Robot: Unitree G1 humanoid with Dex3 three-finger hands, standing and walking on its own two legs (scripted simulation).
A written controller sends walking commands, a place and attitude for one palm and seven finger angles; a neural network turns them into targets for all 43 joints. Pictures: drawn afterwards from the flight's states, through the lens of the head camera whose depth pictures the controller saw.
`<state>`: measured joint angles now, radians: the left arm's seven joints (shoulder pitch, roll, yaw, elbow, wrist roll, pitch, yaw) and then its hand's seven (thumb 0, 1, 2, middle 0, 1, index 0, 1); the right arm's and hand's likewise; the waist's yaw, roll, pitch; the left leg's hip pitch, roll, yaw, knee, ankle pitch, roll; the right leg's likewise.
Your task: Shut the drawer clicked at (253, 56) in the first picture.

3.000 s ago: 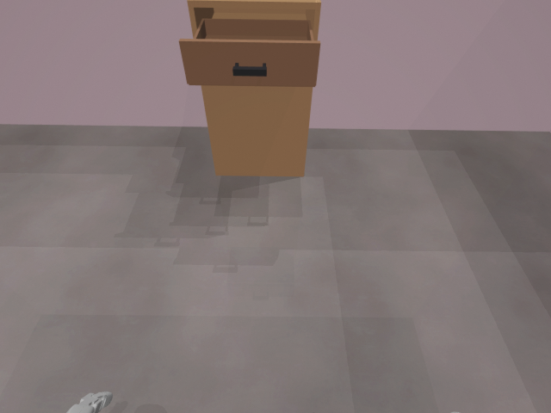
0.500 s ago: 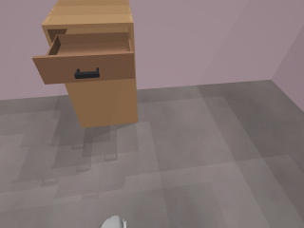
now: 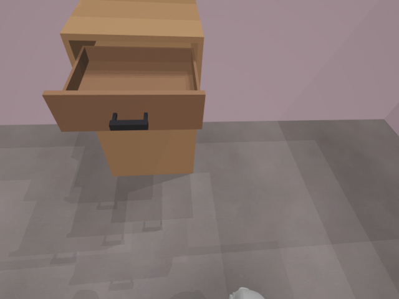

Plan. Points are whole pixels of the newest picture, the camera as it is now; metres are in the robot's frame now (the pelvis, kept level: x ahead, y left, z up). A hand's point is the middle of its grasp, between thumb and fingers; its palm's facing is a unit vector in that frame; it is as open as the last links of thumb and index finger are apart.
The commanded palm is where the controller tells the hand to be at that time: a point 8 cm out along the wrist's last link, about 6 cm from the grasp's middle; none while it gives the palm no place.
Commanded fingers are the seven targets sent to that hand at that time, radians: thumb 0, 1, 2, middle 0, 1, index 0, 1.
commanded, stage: turn to face it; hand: left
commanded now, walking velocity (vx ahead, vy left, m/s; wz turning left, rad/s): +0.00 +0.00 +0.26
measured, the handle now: (129, 120) +0.57 +0.24 -0.02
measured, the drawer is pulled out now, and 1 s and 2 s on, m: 0.30 0.30 0.30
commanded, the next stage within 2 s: take the last steps up to it in 0.18 s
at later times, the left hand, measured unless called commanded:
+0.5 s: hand out of the picture +0.07 +0.18 -0.19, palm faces +0.21 -0.96 -0.19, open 7.3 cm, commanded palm none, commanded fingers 0.00 0.90 0.90 -0.20 -0.30 -0.20 -0.30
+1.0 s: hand (138, 266) +0.22 +0.16 -0.18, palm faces +0.13 -0.96 -0.23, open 7.3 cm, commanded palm none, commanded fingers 0.00 0.90 0.90 -0.20 -0.30 -0.20 -0.30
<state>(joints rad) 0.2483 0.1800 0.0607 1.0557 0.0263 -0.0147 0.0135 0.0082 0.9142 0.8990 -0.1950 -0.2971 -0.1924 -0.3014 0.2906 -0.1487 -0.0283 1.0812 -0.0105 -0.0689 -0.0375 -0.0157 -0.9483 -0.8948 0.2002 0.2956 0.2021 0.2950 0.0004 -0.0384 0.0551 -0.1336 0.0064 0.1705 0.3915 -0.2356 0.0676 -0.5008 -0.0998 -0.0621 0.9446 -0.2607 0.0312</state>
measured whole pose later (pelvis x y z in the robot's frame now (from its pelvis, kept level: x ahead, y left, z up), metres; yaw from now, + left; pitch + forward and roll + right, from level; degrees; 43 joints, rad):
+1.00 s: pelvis +0.18 -0.04 -0.02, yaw +6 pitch -2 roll +1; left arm 0.20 0.17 0.07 1.04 0.03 -0.05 -0.01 0.01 0.93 0.90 -0.20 -0.30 -0.19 -0.30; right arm 0.44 -0.12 -0.04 1.16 -0.02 -0.03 -0.02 0.01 -0.91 -0.89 0.20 0.30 0.20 0.30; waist -0.04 0.03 0.07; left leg -0.11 0.09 0.09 0.73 -0.49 -0.01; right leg -0.38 -0.06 -0.14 0.63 -0.22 -0.04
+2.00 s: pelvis +0.24 -0.07 +0.00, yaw +5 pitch -2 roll +2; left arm 0.28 0.15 0.03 1.04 0.03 0.01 0.03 0.00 0.91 0.90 -0.20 -0.30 -0.19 -0.30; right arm 0.26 -0.21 -0.06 1.11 -0.02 0.07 -0.01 0.00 -0.92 -0.90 0.20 0.30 0.20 0.29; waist 0.00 0.03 -0.01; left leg -0.38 0.04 0.06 0.70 -0.33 -0.03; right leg -0.15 -0.05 -0.04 0.47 -0.29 -0.01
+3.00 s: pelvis +0.23 -0.01 -0.01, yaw +6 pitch -1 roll +0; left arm 0.27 0.16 -0.01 1.12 0.02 -0.02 0.04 0.01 0.91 0.90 -0.20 -0.30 -0.20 -0.30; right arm 0.30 -0.17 0.00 1.10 -0.01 -0.01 -0.02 0.00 -0.92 -0.90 0.20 0.30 0.20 0.29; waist -0.01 0.01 0.05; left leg -0.20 0.01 0.06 0.48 -0.27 0.01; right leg -0.18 -0.07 -0.03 0.46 -0.26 0.05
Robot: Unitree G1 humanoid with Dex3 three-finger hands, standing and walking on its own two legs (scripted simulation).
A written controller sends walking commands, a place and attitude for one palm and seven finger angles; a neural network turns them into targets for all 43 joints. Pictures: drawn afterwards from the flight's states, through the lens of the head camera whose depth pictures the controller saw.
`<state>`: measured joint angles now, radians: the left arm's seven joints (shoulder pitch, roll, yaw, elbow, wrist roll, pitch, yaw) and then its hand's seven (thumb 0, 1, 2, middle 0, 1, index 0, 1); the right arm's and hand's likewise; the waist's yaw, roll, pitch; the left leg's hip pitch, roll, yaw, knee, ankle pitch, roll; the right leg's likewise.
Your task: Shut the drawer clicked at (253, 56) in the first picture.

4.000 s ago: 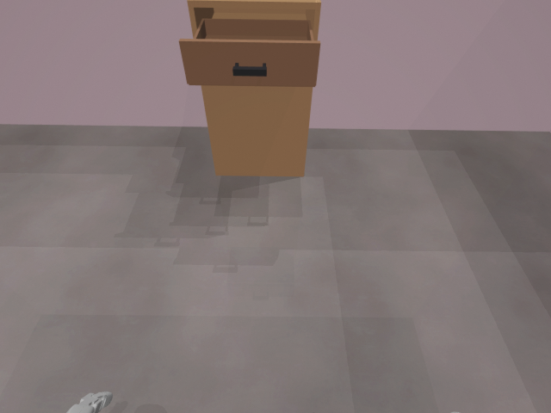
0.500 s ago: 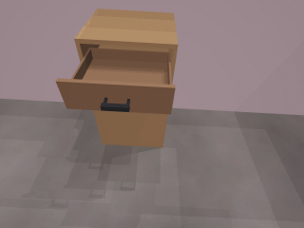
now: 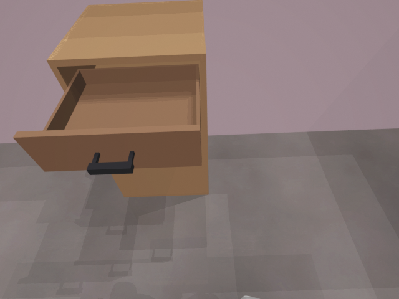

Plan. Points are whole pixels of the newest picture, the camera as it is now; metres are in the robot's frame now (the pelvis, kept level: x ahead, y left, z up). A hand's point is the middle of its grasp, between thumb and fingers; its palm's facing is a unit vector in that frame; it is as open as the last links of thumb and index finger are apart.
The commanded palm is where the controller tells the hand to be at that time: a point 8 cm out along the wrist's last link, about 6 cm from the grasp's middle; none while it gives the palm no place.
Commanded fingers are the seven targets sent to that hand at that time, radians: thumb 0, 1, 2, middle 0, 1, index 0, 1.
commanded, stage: take the last steps up to it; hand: left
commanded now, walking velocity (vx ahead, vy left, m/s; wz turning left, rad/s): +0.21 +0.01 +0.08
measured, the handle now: (112, 161) +0.42 +0.23 +0.01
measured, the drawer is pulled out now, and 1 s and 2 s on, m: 0.30 0.30 0.30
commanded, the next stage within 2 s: come to a stop and stand still in 0.24 s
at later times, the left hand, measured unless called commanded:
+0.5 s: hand out of the picture +0.04 +0.16 -0.17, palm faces +0.15 -0.98 -0.11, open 7.4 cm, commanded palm none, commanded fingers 0.00 0.90 0.90 -0.20 -0.30 -0.20 -0.30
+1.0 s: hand out of the picture +0.10 +0.15 -0.14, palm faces +0.03 -0.96 -0.27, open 7.4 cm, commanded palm none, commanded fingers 0.00 0.90 0.90 -0.20 -0.30 -0.20 -0.30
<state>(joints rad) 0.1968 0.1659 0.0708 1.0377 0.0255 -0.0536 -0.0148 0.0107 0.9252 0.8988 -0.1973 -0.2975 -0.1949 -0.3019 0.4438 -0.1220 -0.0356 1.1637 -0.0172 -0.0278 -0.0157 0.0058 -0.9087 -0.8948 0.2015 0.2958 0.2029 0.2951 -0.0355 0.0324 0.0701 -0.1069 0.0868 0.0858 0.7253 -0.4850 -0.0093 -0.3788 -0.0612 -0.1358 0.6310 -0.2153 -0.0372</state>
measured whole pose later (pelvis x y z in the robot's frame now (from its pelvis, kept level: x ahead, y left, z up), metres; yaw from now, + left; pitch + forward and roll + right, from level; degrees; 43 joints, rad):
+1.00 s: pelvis +0.06 -0.04 +0.02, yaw -1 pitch -2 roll +2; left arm 0.28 0.15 0.03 1.04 0.03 0.01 0.03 0.00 0.91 0.90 -0.20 -0.30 -0.19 -0.30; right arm 0.26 -0.21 -0.06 1.11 -0.02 0.07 -0.01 0.00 -0.92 -0.90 0.20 0.30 0.20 0.29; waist 0.00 0.03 -0.01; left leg -0.38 0.04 0.06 0.70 -0.33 -0.03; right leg -0.15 -0.05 -0.04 0.47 -0.29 -0.01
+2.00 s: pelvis +0.06 +0.02 +0.02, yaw +0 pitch -1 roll +0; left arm 0.27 0.16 -0.01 1.12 0.02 -0.02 0.04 0.01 0.91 0.90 -0.20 -0.30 -0.20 -0.30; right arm 0.30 -0.17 0.00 1.10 -0.01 -0.01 -0.02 0.00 -0.92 -0.90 0.20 0.30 0.20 0.29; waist -0.01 0.01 0.05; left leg -0.20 0.01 0.06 0.48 -0.27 0.01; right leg -0.18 -0.07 -0.03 0.46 -0.26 0.05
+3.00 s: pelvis +0.12 +0.00 +0.00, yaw -1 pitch -1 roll +2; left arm 0.31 0.17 0.03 1.09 0.02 0.00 0.02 0.01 0.91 0.90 -0.20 -0.30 -0.20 -0.30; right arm 0.35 -0.14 0.02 1.10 -0.02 -0.03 -0.03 0.00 -0.91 -0.90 0.20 0.30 0.20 0.29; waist 0.01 -0.01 0.06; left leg -0.14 0.02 0.09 0.56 -0.40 0.00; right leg -0.21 -0.06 -0.07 0.64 -0.40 -0.03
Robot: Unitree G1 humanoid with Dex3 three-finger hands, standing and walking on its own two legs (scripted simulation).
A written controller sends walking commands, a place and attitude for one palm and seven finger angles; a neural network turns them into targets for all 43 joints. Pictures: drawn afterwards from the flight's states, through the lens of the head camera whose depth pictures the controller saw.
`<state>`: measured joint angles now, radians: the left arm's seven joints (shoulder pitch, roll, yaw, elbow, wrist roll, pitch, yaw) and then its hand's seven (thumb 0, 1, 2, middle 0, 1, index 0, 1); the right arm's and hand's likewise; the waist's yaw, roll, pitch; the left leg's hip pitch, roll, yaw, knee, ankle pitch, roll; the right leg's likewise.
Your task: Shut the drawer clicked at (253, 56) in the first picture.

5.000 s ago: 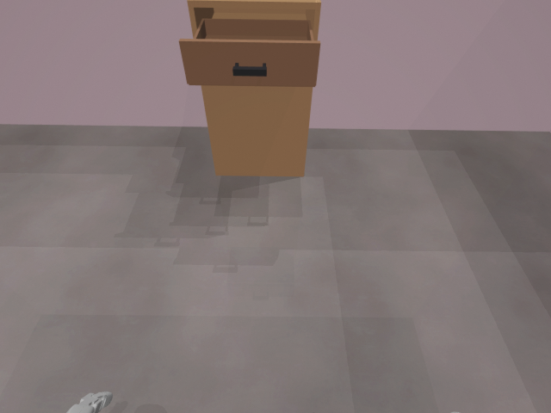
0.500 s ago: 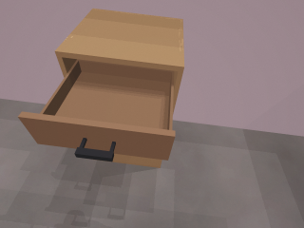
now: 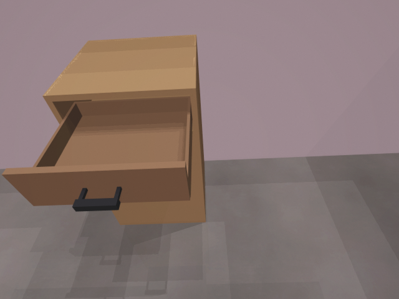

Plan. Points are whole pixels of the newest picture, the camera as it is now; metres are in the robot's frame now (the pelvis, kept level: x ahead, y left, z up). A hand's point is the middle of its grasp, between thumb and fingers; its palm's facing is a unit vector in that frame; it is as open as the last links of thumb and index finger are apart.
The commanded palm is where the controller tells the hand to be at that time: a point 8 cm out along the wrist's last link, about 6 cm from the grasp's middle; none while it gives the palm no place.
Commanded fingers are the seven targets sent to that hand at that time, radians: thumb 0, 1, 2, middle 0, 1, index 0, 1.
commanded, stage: come to a stop and stand still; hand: left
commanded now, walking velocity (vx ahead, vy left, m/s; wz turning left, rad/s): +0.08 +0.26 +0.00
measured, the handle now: (99, 197) +0.35 +0.28 -0.02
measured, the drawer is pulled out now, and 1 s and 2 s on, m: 0.30 0.30 0.30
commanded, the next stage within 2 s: look again from close up in 0.82 s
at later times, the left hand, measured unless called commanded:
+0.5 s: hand out of the picture -0.04 +0.23 -0.19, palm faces +0.13 -0.97 -0.20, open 7.4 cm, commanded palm none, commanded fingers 0.00 0.90 0.90 -0.20 -0.30 -0.20 -0.30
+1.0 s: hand out of the picture -0.01 +0.23 -0.18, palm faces +0.02 -0.98 -0.21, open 7.4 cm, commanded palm none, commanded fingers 0.00 0.90 0.90 -0.20 -0.30 -0.20 -0.30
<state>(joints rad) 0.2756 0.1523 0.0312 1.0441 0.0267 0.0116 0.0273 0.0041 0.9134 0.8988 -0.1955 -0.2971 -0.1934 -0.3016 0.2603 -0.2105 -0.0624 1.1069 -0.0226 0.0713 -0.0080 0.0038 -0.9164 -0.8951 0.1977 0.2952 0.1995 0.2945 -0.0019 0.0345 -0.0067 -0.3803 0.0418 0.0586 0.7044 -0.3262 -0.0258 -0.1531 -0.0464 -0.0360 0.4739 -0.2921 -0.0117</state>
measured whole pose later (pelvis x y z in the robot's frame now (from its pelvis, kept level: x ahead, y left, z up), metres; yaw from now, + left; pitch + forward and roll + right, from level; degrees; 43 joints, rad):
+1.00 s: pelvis -0.01 +0.06 +0.00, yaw +1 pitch -1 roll +0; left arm 0.27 0.16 -0.01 1.12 0.02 -0.02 0.04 0.01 0.91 0.90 -0.20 -0.30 -0.20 -0.30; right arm 0.30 -0.17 0.00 1.10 -0.01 -0.01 -0.02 0.00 -0.92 -0.90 0.20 0.30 0.20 0.29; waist -0.01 0.01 0.05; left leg -0.20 0.01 0.06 0.48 -0.27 0.01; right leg -0.18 -0.07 -0.03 0.46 -0.26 0.05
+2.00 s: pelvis +0.05 +0.04 -0.02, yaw +0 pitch -1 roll +2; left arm 0.31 0.17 0.03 1.09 0.02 0.00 0.02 0.01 0.91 0.90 -0.20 -0.30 -0.20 -0.30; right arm 0.35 -0.14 0.02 1.10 -0.02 -0.03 -0.03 0.00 -0.91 -0.90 0.20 0.30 0.20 0.29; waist 0.01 -0.01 0.06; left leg -0.14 0.02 0.09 0.56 -0.40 0.00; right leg -0.21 -0.06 -0.07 0.64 -0.40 -0.03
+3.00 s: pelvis +0.04 +0.03 +0.00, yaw +0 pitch -1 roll +1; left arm 0.33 0.14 -0.02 1.09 0.01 -0.02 0.03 0.01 0.91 0.90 -0.20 -0.30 -0.20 -0.30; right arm 0.34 -0.16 0.02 1.11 -0.01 -0.01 -0.02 0.01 -0.92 -0.90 0.20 0.30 0.20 0.29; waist -0.01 0.02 0.04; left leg -0.19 0.01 0.08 0.42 -0.21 0.01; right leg -0.17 0.00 -0.07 0.45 -0.27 -0.03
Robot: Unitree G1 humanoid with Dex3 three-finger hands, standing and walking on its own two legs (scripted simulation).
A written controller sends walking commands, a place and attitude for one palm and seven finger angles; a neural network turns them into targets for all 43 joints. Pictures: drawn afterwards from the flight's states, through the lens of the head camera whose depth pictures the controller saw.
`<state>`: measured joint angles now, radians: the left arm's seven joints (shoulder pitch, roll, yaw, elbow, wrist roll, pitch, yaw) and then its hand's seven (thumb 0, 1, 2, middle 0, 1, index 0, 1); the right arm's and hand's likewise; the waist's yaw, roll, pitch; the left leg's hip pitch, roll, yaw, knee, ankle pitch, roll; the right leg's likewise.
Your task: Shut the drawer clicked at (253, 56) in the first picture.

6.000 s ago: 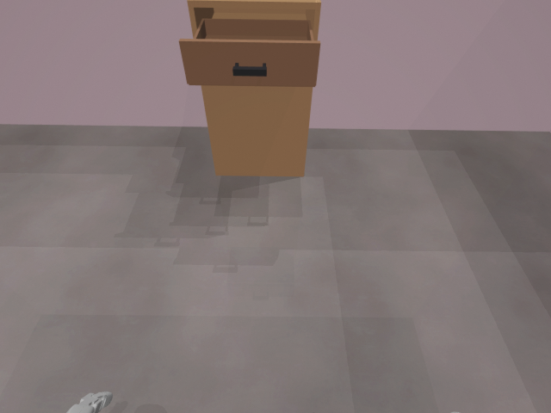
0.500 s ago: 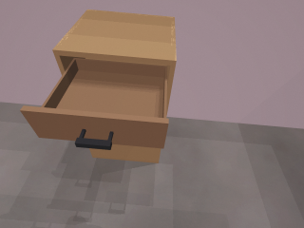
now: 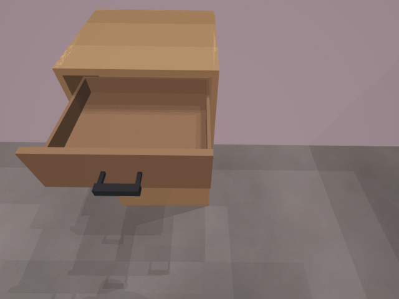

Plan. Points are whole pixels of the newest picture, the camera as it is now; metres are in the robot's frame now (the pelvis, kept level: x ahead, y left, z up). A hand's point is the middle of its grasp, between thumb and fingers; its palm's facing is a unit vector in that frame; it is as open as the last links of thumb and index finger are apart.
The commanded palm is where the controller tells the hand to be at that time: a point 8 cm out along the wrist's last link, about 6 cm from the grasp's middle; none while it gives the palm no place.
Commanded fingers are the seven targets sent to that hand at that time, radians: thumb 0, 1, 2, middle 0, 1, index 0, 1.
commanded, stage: look again from close up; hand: left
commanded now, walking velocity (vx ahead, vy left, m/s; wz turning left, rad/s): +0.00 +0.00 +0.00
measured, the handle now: (119, 182) +0.36 +0.21 -0.01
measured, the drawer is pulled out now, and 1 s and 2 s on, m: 0.30 0.30 0.30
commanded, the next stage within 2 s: shuffle to correct the standing spot in 0.44 s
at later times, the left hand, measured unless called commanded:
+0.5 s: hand out of the picture +0.01 +0.14 -0.17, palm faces +0.00 -0.98 -0.22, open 7.3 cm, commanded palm none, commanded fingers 0.00 0.90 0.90 -0.20 -0.30 -0.20 -0.30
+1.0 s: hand out of the picture +0.04 +0.17 -0.19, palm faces +0.02 -0.98 -0.22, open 7.4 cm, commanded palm none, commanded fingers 0.00 0.90 0.90 -0.20 -0.30 -0.20 -0.30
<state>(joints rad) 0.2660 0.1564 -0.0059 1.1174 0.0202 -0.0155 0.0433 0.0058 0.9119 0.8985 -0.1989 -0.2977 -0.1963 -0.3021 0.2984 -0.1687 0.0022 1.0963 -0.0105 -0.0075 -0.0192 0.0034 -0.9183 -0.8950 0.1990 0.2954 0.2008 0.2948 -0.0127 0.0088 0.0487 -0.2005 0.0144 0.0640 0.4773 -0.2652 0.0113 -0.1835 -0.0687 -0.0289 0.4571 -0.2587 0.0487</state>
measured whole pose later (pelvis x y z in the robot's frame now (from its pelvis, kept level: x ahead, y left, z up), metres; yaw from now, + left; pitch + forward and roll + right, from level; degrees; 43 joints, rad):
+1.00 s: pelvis +0.06 -0.01 -0.01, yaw -2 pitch -1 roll +2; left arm 0.31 0.17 0.03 1.09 0.02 0.00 0.02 0.01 0.91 0.90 -0.20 -0.30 -0.20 -0.30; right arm 0.35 -0.14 0.02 1.10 -0.02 -0.03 -0.03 0.00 -0.91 -0.90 0.20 0.30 0.20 0.29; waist 0.01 -0.01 0.06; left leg -0.14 0.02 0.09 0.56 -0.40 0.00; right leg -0.21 -0.06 -0.07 0.64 -0.40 -0.03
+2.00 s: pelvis +0.04 -0.03 +0.00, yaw -1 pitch -1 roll +1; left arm 0.33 0.14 -0.02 1.09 0.01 -0.02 0.03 0.01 0.91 0.90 -0.20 -0.30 -0.20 -0.30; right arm 0.34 -0.16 0.02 1.11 -0.01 -0.01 -0.02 0.01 -0.92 -0.90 0.20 0.30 0.20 0.29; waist -0.01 0.02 0.04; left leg -0.19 0.01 0.08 0.42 -0.21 0.01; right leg -0.17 0.00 -0.07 0.45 -0.27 -0.03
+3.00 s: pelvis +0.02 -0.04 -0.07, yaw +2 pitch +9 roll +0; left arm 0.62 0.15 0.02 -0.05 -0.14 -0.60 -0.14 0.02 0.91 0.90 -0.49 -0.61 -0.46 -0.61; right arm 0.12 -0.26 -0.06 0.55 -0.01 -0.27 -0.01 0.01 -0.91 -0.90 0.20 0.30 0.20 0.29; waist 0.05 -0.02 -0.12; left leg -0.75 0.04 0.01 1.04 -0.45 -0.01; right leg -0.69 -0.02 -0.13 1.04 -0.52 -0.06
